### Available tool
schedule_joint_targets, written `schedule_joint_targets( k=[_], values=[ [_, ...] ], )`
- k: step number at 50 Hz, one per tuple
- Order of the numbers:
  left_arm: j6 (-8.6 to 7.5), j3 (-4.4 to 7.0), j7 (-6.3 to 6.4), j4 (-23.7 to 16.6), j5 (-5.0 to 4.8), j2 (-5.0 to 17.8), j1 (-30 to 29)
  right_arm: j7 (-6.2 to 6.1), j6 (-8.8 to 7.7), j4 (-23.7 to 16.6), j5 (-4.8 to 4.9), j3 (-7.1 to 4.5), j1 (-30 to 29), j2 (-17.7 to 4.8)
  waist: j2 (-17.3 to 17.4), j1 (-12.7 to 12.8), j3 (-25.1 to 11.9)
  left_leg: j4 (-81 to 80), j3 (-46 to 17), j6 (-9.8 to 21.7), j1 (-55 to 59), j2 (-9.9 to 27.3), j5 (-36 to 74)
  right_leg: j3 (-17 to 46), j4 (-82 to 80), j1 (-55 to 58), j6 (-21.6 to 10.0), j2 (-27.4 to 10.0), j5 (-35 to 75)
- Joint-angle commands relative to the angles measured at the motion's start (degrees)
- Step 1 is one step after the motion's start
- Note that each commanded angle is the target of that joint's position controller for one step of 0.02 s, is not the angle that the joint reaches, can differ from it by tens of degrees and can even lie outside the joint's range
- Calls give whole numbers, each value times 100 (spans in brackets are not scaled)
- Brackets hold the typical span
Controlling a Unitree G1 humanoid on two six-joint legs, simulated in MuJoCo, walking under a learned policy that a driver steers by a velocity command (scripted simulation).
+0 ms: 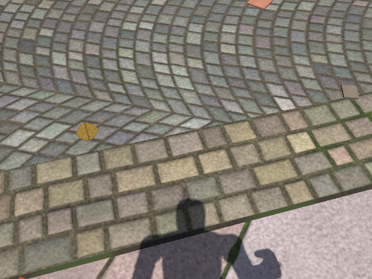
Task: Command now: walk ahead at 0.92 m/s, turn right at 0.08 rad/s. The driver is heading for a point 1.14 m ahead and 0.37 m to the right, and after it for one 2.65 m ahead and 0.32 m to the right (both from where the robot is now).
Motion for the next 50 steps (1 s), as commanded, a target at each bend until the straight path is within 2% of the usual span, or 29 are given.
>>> schedule_joint_targets(
  k=[1,3,5,9,12,14,16,18,19,20,21,22,23,24,25,27,29,32,35,36,37,38,39,40,41,42,43,46,50],
  values=[
    [-39,112,-72,-495,44,590,-144,-140,-233,158,30,-275,921,-750,51,-373,-290,-2798,-2368,273,1896,1766,-607,477,264,-2267,-168,-214,669],
    [198,131,-162,-271,69,500,35,-113,-405,265,128,-166,906,-392,262,-195,-40,-3178,-1773,46,1420,1610,-273,525,-2,-2066,-107,-295,780],
    [310,149,-224,-261,41,395,-323,-83,-521,432,191,-165,1040,-392,222,-212,351,-3457,-1017,-294,1445,1398,457,454,-199,-2602,-101,-239,1182],
    [245,100,-284,-531,-44,326,-1422,-54,-633,638,179,-70,1356,-189,384,-436,659,-3637,354,-669,1712,874,3019,-293,-1397,-2924,-238,155,2194],
    [168,1,-378,-754,6,246,-1924,-192,-628,766,211,-4,1500,-300,230,-413,584,-3564,814,-782,2316,973,5007,-978,-2518,-2731,-415,383,2539],
    [192,-10,-400,-755,16,363,-1829,-345,-636,775,212,-21,1471,-558,419,-217,238,-3113,950,-901,2742,1132,7165,-1353,-3125,-1956,-564,747,2658],
    [288,81,-366,-554,33,690,-1091,-550,-534,724,175,-110,1304,-930,694,283,-309,-1984,939,-951,3216,1396,8888,-1496,-3272,-1022,-692,1116,2299],
    [362,357,-260,78,71,1257,1184,-626,-337,458,56,-216,503,-1235,676,1470,-1090,907,692,-888,2420,1573,9049,-934,-3416,1160,-1135,1167,1546],
    [336,526,-150,326,-37,1470,1998,-530,-243,394,127,-268,6,-1209,-88,1940,-1117,3862,784,-783,1380,821,5205,-276,-4274,2144,-1632,780,1675],
    [367,525,-63,459,-121,1463,1390,-346,-356,90,-16,44,-420,-131,-1456,1170,-288,5909,330,-663,-984,-231,-1120,482,-3564,2350,-1701,598,2267],
    [332,504,-49,128,48,1679,597,-292,-461,-482,143,189,425,186,-1352,78,-1057,6496,-893,-796,-2438,-119,-1399,2999,-4183,3074,-2680,-219,1727],
    [330,516,5,-94,94,1449,391,-223,-641,-613,35,255,400,-134,-624,121,-1190,5811,-1453,-660,-2731,129,-1060,4480,-5738,2851,-2746,-803,-651],
    [308,457,50,-127,153,1105,113,-178,-711,-519,3,211,281,-473,365,-152,-394,5026,-1434,-587,-2571,458,-564,4366,-6383,1777,-2394,-758,-1522],
    [250,425,59,-142,141,1064,-166,-177,-656,-496,-100,200,185,-519,672,-451,22,4464,-1354,-653,-2223,635,-482,3987,-6510,852,-2141,-543,-1375],
    [136,412,83,-204,128,1121,-275,-183,-514,-487,-190,238,201,-503,700,-619,289,3975,-1339,-771,-1902,789,-479,3623,-6522,144,-2040,-280,-944],
    [-45,376,59,-248,64,1099,-478,-154,-257,-585,-203,303,-89,-429,759,-733,545,2742,-997,-977,-1053,1029,-126,2622,-6777,-1191,-1818,336,-475],
    [-141,450,42,-270,63,1212,-394,-95,-236,-874,-41,361,-726,-379,377,-492,597,1330,-811,-1096,-444,1110,716,2182,-6802,-1626,-1731,579,596],
    [-146,545,-52,-240,-41,1297,-127,-77,-251,-1056,169,424,-1257,-177,-20,12,231,-227,-605,-995,211,804,2089,1932,-6551,-1012,-1298,773,1691],
    [-97,625,-43,-241,-15,1400,24,-127,-309,-1079,170,337,-1230,-398,-290,126,-119,-1045,-691,-865,471,531,1955,2110,-5907,135,-1011,606,2725],
    [-94,649,-19,-278,11,1484,-39,-171,-338,-994,166,254,-924,-571,-373,-28,-352,-1192,-747,-820,889,396,1626,2203,-5410,392,-879,558,3375],
    [-98,682,-28,-307,59,1652,-162,-238,-371,-798,185,115,-213,-869,-290,-421,-860,-1152,-731,-746,1635,254,1032,2116,-4509,568,-746,616,4084],
    [-128,699,-51,-387,69,1755,-526,-319,-405,-531,168,-22,969,-1119,-202,-1177,-1439,-1029,-772,-672,2946,440,682,1944,-3127,74,-605,812,4014],
    [-215,533,-36,-562,95,1175,-762,-441,-431,-262,24,-212,2416,-1550,382,-1736,-2225,-971,-1765,-514,4266,1512,-1193,1497,-1188,-767,-580,1048,2510],
    [-255,278,-65,-954,-160,284,-296,-416,-414,-285,-166,-293,2125,-1995,2519,-1001,-2720,-2444,-5241,-23,5069,2994,-2847,918,321,-2444,-377,1656,-928],
    [-170,198,-26,-816,-50,574,-100,-354,-361,-329,-109,-346,1395,-1704,2157,-710,-2180,-2853,-6047,340,4548,2959,-3766,747,840,-3271,-475,1097,-467],
    [-88,234,-39,-704,99,833,-544,-303,-340,-416,-57,-224,954,-1015,1061,-767,-1441,-2684,-4935,309,3834,2620,-3383,568,727,-3345,-463,740,63],
    [-62,227,-108,-763,180,827,-882,-261,-335,-274,-40,-157,900,-698,413,-733,-908,-2658,-3953,235,3069,2287,-2199,502,347,-3154,-414,585,331],
    [63,104,-285,-1059,298,518,-1372,-207,-470,336,19,-50,1413,-367,555,-565,-395,-2767,-2600,100,2300,1782,-443,689,-278,-2987,-333,418,235],
    [110,-21,-352,-1552,310,564,-2175,-146,-617,600,154,-82,1569,-577,437,-409,82,-3354,-1699,223,2026,1815,698,639,-1297,-3477,-231,423,772]
  ],
)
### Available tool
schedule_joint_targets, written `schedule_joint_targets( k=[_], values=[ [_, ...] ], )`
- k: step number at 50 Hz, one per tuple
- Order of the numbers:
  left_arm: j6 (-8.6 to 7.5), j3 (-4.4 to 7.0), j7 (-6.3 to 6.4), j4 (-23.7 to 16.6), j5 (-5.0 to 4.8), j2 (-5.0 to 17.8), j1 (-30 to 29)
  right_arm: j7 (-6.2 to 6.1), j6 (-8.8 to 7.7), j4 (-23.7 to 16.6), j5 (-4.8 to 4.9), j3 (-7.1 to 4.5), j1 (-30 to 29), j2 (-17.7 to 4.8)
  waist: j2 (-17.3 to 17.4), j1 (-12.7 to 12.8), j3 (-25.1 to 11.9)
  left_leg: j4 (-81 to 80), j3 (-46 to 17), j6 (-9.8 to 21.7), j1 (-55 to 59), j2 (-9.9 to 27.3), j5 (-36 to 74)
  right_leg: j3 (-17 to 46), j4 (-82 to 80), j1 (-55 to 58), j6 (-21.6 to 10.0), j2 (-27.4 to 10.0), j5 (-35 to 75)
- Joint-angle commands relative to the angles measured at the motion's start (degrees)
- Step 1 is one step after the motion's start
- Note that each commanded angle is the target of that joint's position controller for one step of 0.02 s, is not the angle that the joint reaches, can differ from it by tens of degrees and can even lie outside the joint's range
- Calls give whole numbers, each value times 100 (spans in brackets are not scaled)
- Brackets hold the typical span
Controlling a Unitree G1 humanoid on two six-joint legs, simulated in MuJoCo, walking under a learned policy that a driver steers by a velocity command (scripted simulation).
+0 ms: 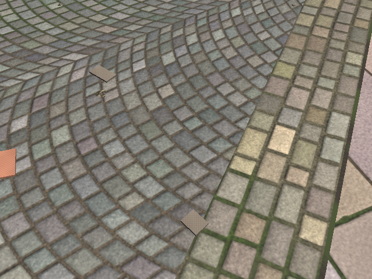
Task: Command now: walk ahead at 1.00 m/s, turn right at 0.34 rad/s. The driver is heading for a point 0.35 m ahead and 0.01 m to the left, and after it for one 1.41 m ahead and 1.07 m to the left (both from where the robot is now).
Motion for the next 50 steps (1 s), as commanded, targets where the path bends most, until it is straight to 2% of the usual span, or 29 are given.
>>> schedule_joint_targets(
  k=[1,5,7,8,9,10,11,12,13,14,15,16,17,19,21,24,27,30,31,32,33,34,35,36,37,40,42,44,50],
  values=[
    [-50,-182,-102,-730,13,-34,-598,46,-196,-265,67,-7,-304,-397,690,368,617,-1597,-1030,895,-23,1329,945,175,-1121,-779,78,-283,671],
    [-98,-319,-226,-887,-59,-136,-1234,79,-197,-6,128,-23,71,-672,585,257,882,-2270,-159,824,-288,1258,2674,-826,-2700,771,-146,-153,1436],
    [-140,-307,-115,-788,20,-83,-1058,59,-149,192,142,-30,343,-856,764,394,610,-1323,18,771,448,1242,5688,-1084,-3037,1356,-300,166,1108],
    [-191,-251,-32,-584,99,41,-392,15,-101,270,145,-37,400,-970,871,730,164,-254,4,682,586,1219,6749,-1035,-3188,2163,-342,387,930],
    [-244,-169,58,-195,135,164,753,-40,-47,297,206,-37,318,-1045,917,1284,-399,1174,-19,542,378,1104,6849,-834,-3723,3417,-398,365,1442],
    [-281,-41,179,68,264,502,1555,-48,-59,209,272,19,300,-859,929,1574,-954,2760,-84,435,-670,842,5219,-253,-3620,4895,-427,-350,1881],
    [-306,48,270,112,294,1035,1856,-35,-44,9,209,141,630,-50,-655,1136,-1759,5035,-19,379,-1832,-3,-1521,1466,-3033,6082,-474,-2363,4815],
    [-246,167,268,0,69,1092,1980,-169,70,30,542,65,1314,-280,-772,1035,-3148,6571,-995,421,-2549,-352,-1880,3045,-3162,6802,-1274,-3274,5923],
    [-241,62,217,-203,-305,604,1333,-144,-55,-48,470,-39,477,-716,-314,1146,-2561,6191,-1460,192,-2962,61,-1561,2241,-3633,6092,-1293,-2516,5514],
    [-291,32,224,-133,-341,370,928,-151,-53,-284,575,-64,-62,-602,-302,934,-1436,5746,-1122,64,-3366,299,-1205,1409,-3889,5339,-1158,-2281,5139],
    [-340,14,236,-77,-296,211,631,-192,8,-255,519,-58,-265,-442,124,688,-936,5551,-972,-76,-3270,508,-894,1051,-4193,4548,-984,-2046,4866],
    [-345,2,263,-80,-277,35,309,-212,129,-246,490,-92,-179,-328,172,396,-673,5433,-850,-154,-3042,626,-660,694,-4528,3931,-967,-1933,4467],
    [-373,-5,272,-62,-216,-97,201,-209,245,-232,475,-111,-85,-194,71,241,-445,5368,-812,-163,-2672,690,-474,307,-4742,3319,-805,-1826,4646],
    [-385,11,301,-48,-216,-177,-194,-194,433,-374,456,-107,-26,117,-109,-44,-164,5033,-686,-242,-2548,731,-371,-264,-5110,2607,-783,-1829,4476],
    [-367,54,419,-15,-203,-84,-493,-169,468,-709,375,-112,-490,159,-169,-112,162,4171,-501,-248,-2577,723,251,-885,-5342,2145,-659,-1644,4372],
    [-244,128,606,47,-254,135,-496,12,428,-828,286,-100,-822,163,-117,62,-65,2472,-71,-77,-1956,443,1973,-1658,-5111,2409,-423,-1214,3865],
    [-108,203,646,115,-433,361,-432,252,502,-1024,258,-183,-989,-83,-110,84,-172,1859,117,179,-1795,302,1976,-1716,-4595,3093,-313,-1474,4131],
    [48,306,639,50,-559,527,-512,306,570,-1128,292,-398,-630,-574,-142,-197,-306,1613,419,633,-1258,-103,1071,-1762,-3269,3355,-47,-1576,5017],
    [99,297,608,25,-571,452,-545,247,545,-1015,302,-516,-37,-768,120,-514,-519,1068,381,878,-452,-299,1373,-1806,-2170,3071,148,-1406,4557],
    [101,234,537,3,-445,213,-253,115,517,-1033,320,-631,20,-1144,1134,-421,-343,639,-539,1149,265,60,3801,-1730,-776,2124,526,-820,1547],
    [88,129,439,-131,-136,-206,345,62,480,-1328,149,-646,-500,-1597,2276,372,-637,909,-3044,2279,1317,1185,5982,-1247,1267,256,972,446,-2609],
    [34,143,357,-195,-214,221,456,162,393,-1672,6,-610,-680,-1548,1639,182,-1977,59,-4690,2875,1740,1844,4069,285,1895,-73,941,566,-2477],
    [-5,205,332,-281,-352,458,22,192,352,-1826,124,-585,-1057,-1365,983,161,-1582,-254,-4442,2604,1413,1763,2662,507,1706,-274,786,356,-1994],
    [3,214,380,-315,-295,421,-290,144,371,-1856,308,-521,-1318,-1083,343,277,-956,-333,-3982,2210,783,1453,1802,487,1249,-370,747,168,-1534],
    [45,215,440,-290,-211,369,-417,68,422,-1914,400,-453,-1516,-875,77,387,-656,-355,-3601,1946,175,1233,1536,510,740,-217,738,15,-1258],
    [141,207,442,-241,-222,143,-469,-133,582,-2069,293,-470,-1673,-836,350,507,-568,-284,-2919,1527,-535,620,1912,378,-683,554,821,117,-912],
    [145,174,458,-187,-266,-26,-516,-237,661,-2065,285,-534,-1490,-962,444,413,-731,-171,-2939,1461,-438,539,2158,379,-1313,669,946,267,-751],
    [170,177,476,-145,-306,-41,-523,-306,743,-2102,313,-561,-1508,-999,624,365,-809,-131,-3032,1335,-470,466,1656,454,-1721,780,1013,318,-435],
    [81,268,445,-155,-335,89,-703,-261,881,-2221,290,-543,-1649,-889,1267,143,-558,-41,-3559,1100,-597,262,504,557,-2816,1238,931,399,-199]
  ],
)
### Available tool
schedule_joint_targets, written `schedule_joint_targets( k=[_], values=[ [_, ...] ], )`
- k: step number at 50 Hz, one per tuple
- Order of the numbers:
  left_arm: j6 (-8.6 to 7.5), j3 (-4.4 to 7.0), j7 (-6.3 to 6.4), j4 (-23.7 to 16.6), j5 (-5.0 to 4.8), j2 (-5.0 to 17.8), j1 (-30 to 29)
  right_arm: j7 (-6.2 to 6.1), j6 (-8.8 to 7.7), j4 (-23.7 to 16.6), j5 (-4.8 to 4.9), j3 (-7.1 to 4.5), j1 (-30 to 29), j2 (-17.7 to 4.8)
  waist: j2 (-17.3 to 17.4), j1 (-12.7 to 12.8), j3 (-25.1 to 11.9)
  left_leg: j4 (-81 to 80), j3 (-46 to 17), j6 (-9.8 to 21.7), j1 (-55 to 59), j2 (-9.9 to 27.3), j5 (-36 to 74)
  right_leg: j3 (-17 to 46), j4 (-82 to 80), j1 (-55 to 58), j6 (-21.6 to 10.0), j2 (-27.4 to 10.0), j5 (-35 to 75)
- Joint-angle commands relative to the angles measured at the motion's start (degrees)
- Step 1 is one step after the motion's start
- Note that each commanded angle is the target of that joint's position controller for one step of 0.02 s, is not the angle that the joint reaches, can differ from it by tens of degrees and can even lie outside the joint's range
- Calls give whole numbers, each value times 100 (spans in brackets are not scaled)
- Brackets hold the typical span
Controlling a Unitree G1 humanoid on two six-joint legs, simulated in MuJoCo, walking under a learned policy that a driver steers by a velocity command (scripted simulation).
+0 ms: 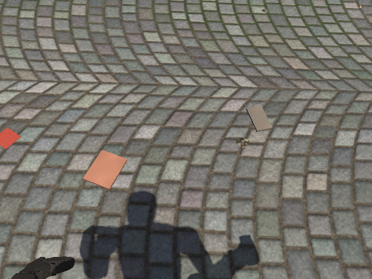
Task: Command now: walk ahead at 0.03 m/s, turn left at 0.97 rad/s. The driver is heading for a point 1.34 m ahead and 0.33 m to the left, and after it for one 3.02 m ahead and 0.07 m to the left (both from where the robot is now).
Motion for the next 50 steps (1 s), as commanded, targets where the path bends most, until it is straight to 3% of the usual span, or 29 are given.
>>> schedule_joint_targets(
  k=[1,4,5,6,7,8,9,10,12,14,17,21,23,25,26,27,28,29,30,31,32,34,35,37,39,42,46,48,50],
  values=[
    [-163,175,-31,-355,-18,528,-28,17,-18,-477,-3,-246,-60,-829,1005,-30,-1069,-657,-1810,602,929,1305,-453,-187,-607,475,-84,168,19],
    [-238,301,-75,-189,-14,717,471,54,4,-574,79,-205,-281,-769,931,212,-1075,-176,-1910,341,639,995,-786,-278,-2105,1527,-297,-86,814],
    [-199,363,-53,-217,44,973,493,77,13,-530,70,-118,75,-489,141,29,-1309,721,-1370,99,88,572,-2374,406,-2362,2307,-673,-1055,935],
    [-115,397,-25,-271,211,1311,390,98,-15,-673,120,-94,117,-432,-1499,-153,-1080,2068,65,-216,-981,-220,-3057,1705,-2676,2371,-1500,-2079,1461],
    [-145,370,-7,-395,322,1042,269,158,-110,-639,12,-237,166,-977,-1507,-143,-932,3286,202,-487,-1337,319,-2749,2153,-2762,2023,-1890,-2540,1387],
    [-131,285,55,-538,250,746,-19,194,-108,-471,33,-303,248,-1196,-1104,-177,-807,3743,367,-596,-1332,571,-2320,1479,-2641,1894,-1765,-2275,1151],
    [-83,239,120,-605,163,589,-164,187,-60,-315,40,-300,336,-1129,-776,-163,-666,4041,504,-675,-1341,672,-1949,837,-2543,1803,-1518,-1859,871],
    [-42,217,184,-632,94,592,-150,179,-16,-263,13,-250,413,-966,-626,-111,-596,4465,648,-739,-1495,740,-1676,505,-2497,1849,-1428,-1687,897],
    [20,192,248,-603,122,654,66,213,-1,-353,75,-133,281,-715,-557,50,-448,4528,1074,-825,-1684,973,-1452,-71,-2565,1885,-1485,-1570,1371],
    [66,224,250,-541,179,768,417,202,-24,-515,117,-58,-85,-582,-729,321,-512,4076,1306,-935,-1918,1242,-1359,-330,-2593,2359,-1614,-1656,1630],
    [102,300,197,-496,180,946,644,214,-35,-621,80,-6,-286,-480,-859,497,-728,3406,1407,-1027,-1792,1544,-1468,-604,-2578,2776,-1738,-1922,1870],
    [113,382,45,-463,100,1142,543,245,-38,-561,7,64,-199,-332,-940,412,-920,2208,1737,-853,-566,1441,-1663,-1151,-2446,2280,-1682,-1961,2252],
    [78,388,-29,-407,-14,1162,573,257,-9,-491,3,39,-78,-372,-1040,334,-971,1531,1817,-703,-179,1309,-1627,-1173,-2252,2319,-1630,-2065,2432],
    [50,360,-60,-349,-178,1098,484,280,14,-308,-5,5,307,-343,-991,47,-1022,138,1917,-403,620,1135,-847,-1324,-1753,2171,-1352,-2023,2438],
    [26,294,-78,-211,-209,870,755,257,10,-181,-11,-52,563,-479,-715,-15,-1063,-557,1791,-203,1420,1054,-158,-1569,-1280,1708,-998,-1843,2092],
    [3,179,-122,-222,4,509,976,193,-18,-172,2,-171,736,-937,542,91,-1178,-692,493,122,2509,1974,1681,-2068,-34,510,-447,-1332,326],
    [-25,69,-126,-520,247,330,808,146,-66,-357,-155,-197,504,-1413,1990,176,-1242,-467,-1099,1297,2649,3415,3227,-2016,1271,-963,-16,-680,-2188],
    [-11,211,-52,-528,114,774,364,197,-183,-337,-313,-141,650,-1100,1272,-346,-1593,-660,-1012,1772,2179,3466,2827,-1249,2230,-895,19,-694,-2232],
    [36,243,-18,-497,-28,834,340,210,-269,-210,-317,-54,419,-935,1054,-161,-1243,-719,-436,1469,1859,3054,2230,-1117,2450,-891,-48,-758,-1822],
    [82,248,30,-360,-21,759,513,188,-310,-171,-223,-24,55,-790,879,25,-1059,-734,-54,1105,1693,2670,1641,-1058,2322,-876,-71,-803,-1353],
    [138,244,58,-202,38,754,734,167,-327,-149,-141,92,-257,-485,831,167,-1012,-715,284,905,1572,2518,1669,-1071,2256,-737,-17,-822,-954],
    [189,184,6,90,33,548,1264,139,-384,7,-214,314,-489,64,814,412,-1116,-753,967,753,1107,2244,1886,-1116,1964,162,83,-785,-317],
    [199,137,-23,121,-20,448,1321,136,-411,74,-265,325,-543,113,820,409,-1052,-777,1196,691,1029,2162,1641,-1112,1520,405,98,-788,-175],
    [208,93,-47,-93,-65,510,899,95,-406,155,-308,222,-512,-200,875,170,-764,-845,1187,764,1028,2300,1153,-1175,941,462,73,-733,-235],
    [231,122,-65,-305,-91,714,737,45,-318,278,-261,79,-290,-588,853,1,-616,-896,850,1005,1264,2687,887,-1253,935,157,24,-741,-646],
    [286,124,-103,-439,-108,676,786,22,-263,356,-196,41,-275,-569,701,-35,-488,-897,663,1129,1470,3025,867,-1278,953,-111,-48,-859,-955],
    [335,134,-187,-553,-117,555,962,22,-261,383,-155,-29,-489,-595,633,81,-668,-633,1021,1006,1632,3095,1652,-1502,568,196,-184,-821,-996],
    [360,155,-246,-601,-136,521,1096,22,-248,400,-92,-70,-592,-631,647,191,-794,-364,1285,813,1680,3081,1805,-1662,8,523,-319,-729,-712],
    [375,221,-249,-546,-129,541,1461,28,-224,486,7,-90,-594,-555,492,404,-903,328,1830,334,1361,2827,1272,-1797,-1148,1322,-594,-462,277]
  ],
)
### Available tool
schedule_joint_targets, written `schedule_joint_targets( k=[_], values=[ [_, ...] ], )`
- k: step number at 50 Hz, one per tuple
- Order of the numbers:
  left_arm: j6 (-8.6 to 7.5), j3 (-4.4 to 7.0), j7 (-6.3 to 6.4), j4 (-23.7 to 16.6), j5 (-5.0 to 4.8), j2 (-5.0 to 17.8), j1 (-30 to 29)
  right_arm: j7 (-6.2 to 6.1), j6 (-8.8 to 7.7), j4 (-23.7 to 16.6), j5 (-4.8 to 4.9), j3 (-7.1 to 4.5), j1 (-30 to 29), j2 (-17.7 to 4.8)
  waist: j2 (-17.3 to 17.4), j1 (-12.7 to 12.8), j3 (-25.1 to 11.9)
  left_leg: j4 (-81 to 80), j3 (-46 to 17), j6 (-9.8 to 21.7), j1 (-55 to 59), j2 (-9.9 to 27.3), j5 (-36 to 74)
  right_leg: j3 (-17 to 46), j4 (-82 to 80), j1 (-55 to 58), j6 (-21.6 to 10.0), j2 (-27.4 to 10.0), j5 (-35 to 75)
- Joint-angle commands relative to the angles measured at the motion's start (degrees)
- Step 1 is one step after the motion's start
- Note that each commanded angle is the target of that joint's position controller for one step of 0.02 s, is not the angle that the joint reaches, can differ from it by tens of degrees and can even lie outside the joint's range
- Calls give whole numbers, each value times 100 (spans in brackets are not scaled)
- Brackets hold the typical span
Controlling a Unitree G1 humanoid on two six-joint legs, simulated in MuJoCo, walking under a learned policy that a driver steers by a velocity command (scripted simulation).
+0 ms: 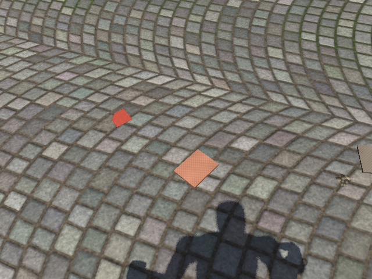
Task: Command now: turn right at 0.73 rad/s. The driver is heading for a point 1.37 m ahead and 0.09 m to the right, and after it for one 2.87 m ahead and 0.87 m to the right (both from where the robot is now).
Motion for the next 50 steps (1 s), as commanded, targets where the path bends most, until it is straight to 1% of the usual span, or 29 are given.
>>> schedule_joint_targets(
  k=[1,2,3,4,5,6,7,8,9,11,13,15,17,20,23,24,25,26,27,28,29,30,31,32,34,35,40,42,50],
  values=[
    [-59,330,66,-310,35,893,591,1,-62,-201,45,-289,147,-692,-471,88,-766,967,-298,179,-144,851,1375,733,-1577,1119,-595,-109,2297],
    [-132,536,166,-449,86,1777,764,21,-96,-570,-244,-163,-233,-333,-2315,33,-653,2793,-108,-487,-2312,-211,-1708,3209,-1651,2188,-1594,-1581,5021],
    [-281,465,86,-585,313,1608,919,7,-162,-750,-199,-174,-809,-481,-1697,469,-1248,3764,-1305,-496,-2756,-598,-2337,3869,-1935,2191,-2387,-1973,4753],
    [-397,419,67,-590,308,1461,692,12,-185,-728,-52,-225,-855,-635,-1058,318,-1052,4033,-1591,-391,-2909,-474,-1923,3410,-1995,2162,-2195,-1717,4246],
    [-438,409,122,-609,167,1350,373,-7,-204,-648,-18,-248,-733,-675,-671,93,-838,3870,-1668,-328,-2996,-388,-1333,3014,-1943,2050,-1855,-1373,3852],
    [-402,352,185,-678,31,1177,85,-43,-205,-564,-65,-269,-634,-734,-472,-36,-743,3611,-1699,-331,-3008,-311,-908,2770,-1910,1945,-1608,-1188,3695],
    [-348,308,255,-755,-22,1097,-115,-58,-206,-532,-94,-289,-545,-761,-547,-148,-753,3443,-1725,-369,-2730,-319,-593,2597,-1916,1723,-1485,-1015,3715],
    [-300,293,301,-807,-1,1079,-136,-34,-216,-492,-90,-272,-474,-694,-614,-180,-819,3402,-1681,-423,-2513,-436,-358,2530,-1914,1612,-1446,-877,3805],
    [-271,273,336,-832,42,1044,-140,-7,-215,-389,-58,-257,-297,-649,-596,-203,-931,3297,-1616,-478,-2413,-481,-169,2382,-1886,1678,-1432,-847,3921],
    [-252,245,372,-835,83,1013,-34,6,-198,-274,-9,-222,-212,-586,-586,-121,-992,2825,-1541,-567,-2228,-504,45,2233,-1838,1704,-1388,-781,3973],
    [-224,221,388,-800,99,1007,44,6,-177,-262,2,-186,-281,-528,-720,-35,-939,2374,-1506,-630,-2038,-484,151,2214,-1807,1613,-1352,-728,3768],
    [-196,199,378,-810,141,1009,-9,23,-164,-248,14,-176,-305,-550,-886,13,-832,2029,-1479,-640,-1789,-445,188,2259,-1814,1390,-1334,-694,3401],
    [-182,170,345,-826,180,997,-87,46,-171,-252,20,-174,-331,-588,-977,61,-699,1729,-1460,-610,-1559,-401,112,2376,-1810,1171,-1355,-704,3101],
    [-171,122,280,-825,214,956,-208,81,-213,-265,31,-168,-300,-628,-1028,103,-601,1287,-1416,-530,-1185,-373,-111,2561,-1691,1006,-1410,-738,3173],
    [-166,68,241,-788,183,854,-330,129,-278,-267,54,-151,-204,-609,-1038,84,-610,627,-1359,-437,-761,-380,-219,2742,-1486,1042,-1401,-717,3516],
    [-169,38,241,-775,148,782,-421,151,-307,-241,56,-140,-101,-561,-1009,-13,-618,118,-1329,-382,-503,-389,33,2756,-1398,1028,-1333,-638,3483],
    [-178,4,243,-759,103,696,-508,178,-347,-194,34,-121,55,-488,-947,-173,-617,-712,-1291,-298,-47,-409,741,2732,-1340,919,-1184,-496,3237],
    [-219,-30,244,-725,126,589,-424,186,-390,-186,-46,-115,155,-545,-788,-218,-659,-1247,-1514,-184,533,-220,1785,2715,-1341,714,-932,-329,2729],
    [-280,-78,241,-712,279,421,-195,154,-410,-251,-147,-164,252,-901,-132,-55,-866,-1156,-2148,63,1117,515,3327,2331,-899,434,-579,33,1772],
    [-328,-58,214,-637,291,418,255,147,-398,-166,-185,-158,58,-1018,790,394,-867,-851,-2611,744,1069,984,4144,1743,-692,203,-266,540,246],
    [-322,-54,223,-587,335,531,175,164,-408,-181,-128,-53,-64,-608,921,262,-925,-988,-2806,1107,781,1111,3546,1555,-799,423,-20,410,18],
    [-303,-24,228,-585,294,611,-39,185,-419,-170,-104,-18,-87,-506,826,142,-847,-1010,-2658,987,763,864,2983,1517,-925,486,26,360,326],
    [-270,-20,239,-566,275,571,-160,191,-422,-138,-92,-42,-30,-604,652,61,-864,-972,-2448,785,797,621,2475,1477,-972,511,12,382,694],
    [-225,-18,230,-590,272,556,-218,193,-444,-144,-58,-42,-44,-648,552,13,-776,-922,-2301,645,767,493,2198,1530,-1083,515,-28,364,1056],
    [-206,-33,199,-550,241,484,-190,171,-463,-107,-57,-34,15,-659,336,-33,-703,-800,-2006,424,707,243,1886,1586,-1228,604,-141,335,1442],
    [-217,-34,193,-524,232,461,-174,164,-455,-99,-56,-27,53,-627,261,-69,-681,-737,-1921,369,733,164,1843,1607,-1249,591,-170,330,1556],
    [-271,-33,213,-410,231,370,-57,147,-384,-85,-39,15,79,-504,-109,-155,-581,-563,-1784,334,845,11,1839,1683,-1345,496,-160,295,1782],
    [-286,-30,229,-375,234,355,3,152,-364,-68,-37,26,52,-479,-189,-159,-531,-551,-1759,324,838,-30,1786,1696,-1377,496,-143,284,1802],
    [-326,-17,309,-280,240,340,220,176,-352,124,-29,56,-7,-417,-211,-133,-407,-612,-1711,277,751,-136,1610,1691,-1436,612,-97,252,1837]
  ],
)
Keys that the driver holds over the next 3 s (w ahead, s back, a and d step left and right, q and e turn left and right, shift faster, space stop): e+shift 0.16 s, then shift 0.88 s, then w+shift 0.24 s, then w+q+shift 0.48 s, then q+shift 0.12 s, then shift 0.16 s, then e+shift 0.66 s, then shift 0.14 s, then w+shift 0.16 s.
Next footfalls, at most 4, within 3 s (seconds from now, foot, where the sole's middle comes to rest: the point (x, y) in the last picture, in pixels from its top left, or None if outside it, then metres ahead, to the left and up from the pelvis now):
0.02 right None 0.02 -0.11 -0.77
0.52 left None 0.12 0.10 -0.77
1.34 right None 0.09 -0.18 -0.77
1.80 left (224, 256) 0.53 -0.05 -0.77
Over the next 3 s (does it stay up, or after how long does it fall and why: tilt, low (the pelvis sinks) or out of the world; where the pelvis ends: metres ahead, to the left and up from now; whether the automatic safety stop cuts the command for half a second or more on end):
stays up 0.77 0.01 0.02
